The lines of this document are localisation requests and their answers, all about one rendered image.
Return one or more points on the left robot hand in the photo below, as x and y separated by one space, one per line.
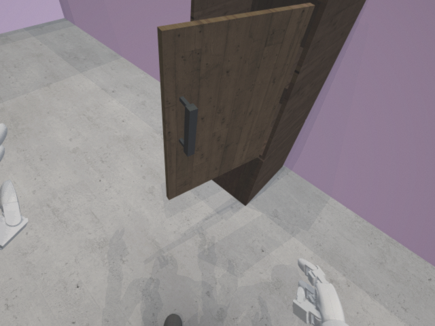
12 222

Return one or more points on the right robot hand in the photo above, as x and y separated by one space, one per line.
323 303

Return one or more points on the cupboard door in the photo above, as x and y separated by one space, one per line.
234 69

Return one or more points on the handle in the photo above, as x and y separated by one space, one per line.
191 114

